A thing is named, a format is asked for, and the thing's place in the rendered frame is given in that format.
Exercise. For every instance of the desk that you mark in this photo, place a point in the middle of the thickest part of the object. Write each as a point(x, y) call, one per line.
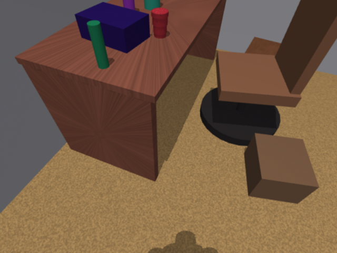
point(110, 114)

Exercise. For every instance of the office chair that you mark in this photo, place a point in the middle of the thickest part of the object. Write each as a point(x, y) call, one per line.
point(250, 86)

